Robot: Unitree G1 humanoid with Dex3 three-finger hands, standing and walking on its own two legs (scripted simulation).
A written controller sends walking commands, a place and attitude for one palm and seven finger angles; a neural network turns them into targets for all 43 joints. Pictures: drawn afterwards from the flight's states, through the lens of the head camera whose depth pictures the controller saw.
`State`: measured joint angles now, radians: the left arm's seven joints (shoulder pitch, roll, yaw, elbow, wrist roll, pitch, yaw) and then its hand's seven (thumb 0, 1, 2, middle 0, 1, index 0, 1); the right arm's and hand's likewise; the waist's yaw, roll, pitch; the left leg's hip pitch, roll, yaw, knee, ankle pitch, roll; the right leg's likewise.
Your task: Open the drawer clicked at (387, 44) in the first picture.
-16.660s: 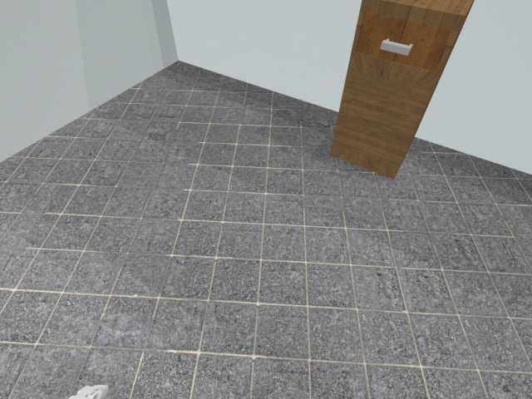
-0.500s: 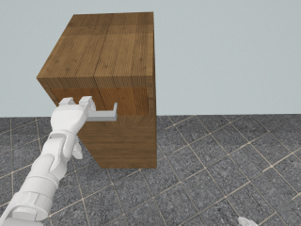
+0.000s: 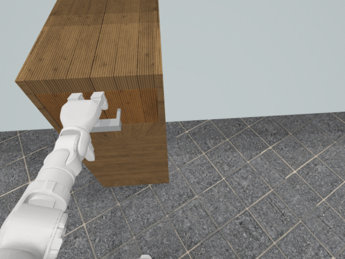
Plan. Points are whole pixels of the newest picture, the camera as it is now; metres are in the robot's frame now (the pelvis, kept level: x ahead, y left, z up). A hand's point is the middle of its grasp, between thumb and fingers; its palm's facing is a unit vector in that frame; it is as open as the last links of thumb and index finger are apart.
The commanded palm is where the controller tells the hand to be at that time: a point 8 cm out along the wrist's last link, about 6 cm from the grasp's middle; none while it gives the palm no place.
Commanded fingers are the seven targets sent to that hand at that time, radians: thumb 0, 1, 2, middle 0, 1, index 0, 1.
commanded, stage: move the hooked fingers above the handle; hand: left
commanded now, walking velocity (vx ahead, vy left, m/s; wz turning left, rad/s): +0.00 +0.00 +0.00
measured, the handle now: (102, 119) +0.51 +0.22 -0.05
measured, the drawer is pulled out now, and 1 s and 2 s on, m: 0.00 0.00 0.00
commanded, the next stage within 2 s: lower the fingers behind the handle in 0.88 s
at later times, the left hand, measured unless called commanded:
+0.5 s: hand (89, 121) +0.47 +0.23 +0.00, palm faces -0.08 -0.03 -1.00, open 13.8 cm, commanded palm +0.45 +0.23 +0.07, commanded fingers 0.00 -0.50 0.30 -0.30 -1.20 -0.30 -1.20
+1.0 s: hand (85, 124) +0.45 +0.24 +0.01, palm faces -0.09 -0.05 -0.99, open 13.8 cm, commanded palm +0.44 +0.23 +0.07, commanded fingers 0.00 -0.50 0.30 -0.30 -1.20 -0.30 -1.20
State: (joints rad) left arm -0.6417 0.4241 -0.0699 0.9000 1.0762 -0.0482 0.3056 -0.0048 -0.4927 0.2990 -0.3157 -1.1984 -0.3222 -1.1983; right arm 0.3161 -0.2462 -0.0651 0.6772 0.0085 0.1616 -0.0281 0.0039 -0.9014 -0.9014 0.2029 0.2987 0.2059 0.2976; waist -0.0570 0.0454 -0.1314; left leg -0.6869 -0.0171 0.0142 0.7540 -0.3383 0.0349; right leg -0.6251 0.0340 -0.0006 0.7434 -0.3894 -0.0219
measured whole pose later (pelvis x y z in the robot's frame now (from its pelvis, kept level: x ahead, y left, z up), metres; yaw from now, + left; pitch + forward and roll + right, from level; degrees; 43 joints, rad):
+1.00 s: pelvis +0.01 +0.01 +0.00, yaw -1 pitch +18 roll -2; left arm -0.67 0.46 -0.04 0.98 1.07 -0.07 0.31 0.00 -0.49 0.30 -0.31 -1.20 -0.32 -1.20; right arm 0.33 -0.25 -0.06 0.68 0.00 0.17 -0.02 0.00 -0.90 -0.90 0.20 0.30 0.21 0.30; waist -0.08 0.05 -0.16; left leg -0.74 -0.01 0.01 0.79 -0.37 0.04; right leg -0.66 0.04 0.00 0.74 -0.40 -0.01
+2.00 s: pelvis -0.01 +0.00 -0.03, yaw -1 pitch +23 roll -2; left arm -0.79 0.48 -0.05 1.12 1.10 -0.03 0.39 0.00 -0.49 0.30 -0.32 -1.32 -0.32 -1.20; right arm 0.34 -0.25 -0.04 0.69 -0.01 0.14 -0.02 0.00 -0.90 -0.90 0.20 0.30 0.21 0.30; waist -0.11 0.05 -0.19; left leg -0.98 0.00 0.00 0.98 -0.41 0.04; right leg -0.90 0.06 -0.02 0.94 -0.45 -0.02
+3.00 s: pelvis -0.03 +0.01 -0.03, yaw -1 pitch +22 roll -3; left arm -0.79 0.50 -0.03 1.06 1.07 -0.04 0.33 0.00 -0.49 0.30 -0.30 -1.26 -0.32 -1.20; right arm 0.36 -0.24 -0.03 0.68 0.00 0.12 -0.04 0.00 -0.90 -0.90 0.20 0.30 0.21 0.30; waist -0.13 0.06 -0.16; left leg -0.98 0.01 0.00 0.97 -0.39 0.05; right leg -0.89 0.06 -0.01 0.92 -0.42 -0.01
